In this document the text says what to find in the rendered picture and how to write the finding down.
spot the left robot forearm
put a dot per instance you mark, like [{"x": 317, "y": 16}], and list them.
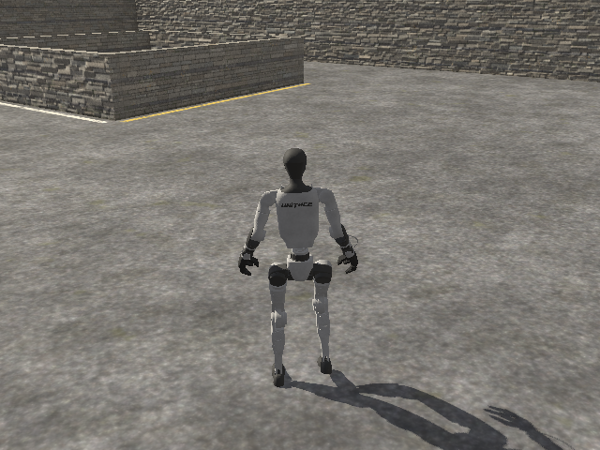
[{"x": 249, "y": 247}]

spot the robot right upper arm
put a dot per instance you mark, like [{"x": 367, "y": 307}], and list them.
[{"x": 327, "y": 197}]

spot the robot right hand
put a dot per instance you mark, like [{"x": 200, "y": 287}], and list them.
[{"x": 353, "y": 260}]

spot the humanoid robot torso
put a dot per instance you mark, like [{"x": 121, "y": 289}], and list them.
[{"x": 298, "y": 224}]

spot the right robot forearm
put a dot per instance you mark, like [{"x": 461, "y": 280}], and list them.
[{"x": 345, "y": 244}]

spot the robot left hand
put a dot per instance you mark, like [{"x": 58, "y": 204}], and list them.
[{"x": 242, "y": 264}]

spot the robot left upper arm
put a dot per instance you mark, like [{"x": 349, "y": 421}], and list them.
[{"x": 262, "y": 214}]

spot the robot left shin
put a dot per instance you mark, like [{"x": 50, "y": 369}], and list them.
[{"x": 278, "y": 342}]

